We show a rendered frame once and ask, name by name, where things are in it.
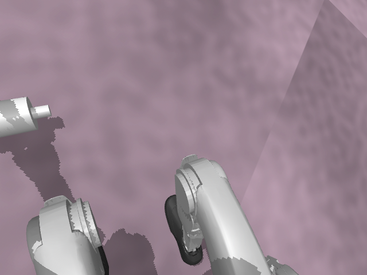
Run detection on right robot hand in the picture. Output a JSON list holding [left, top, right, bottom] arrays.
[[265, 256, 299, 275]]

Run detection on bottle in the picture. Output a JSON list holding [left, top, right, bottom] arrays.
[[0, 97, 52, 138]]

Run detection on left robot foot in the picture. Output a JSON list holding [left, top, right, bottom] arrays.
[[98, 246, 109, 275]]

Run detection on right robot foot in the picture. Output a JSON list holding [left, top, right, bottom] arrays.
[[165, 195, 202, 265]]

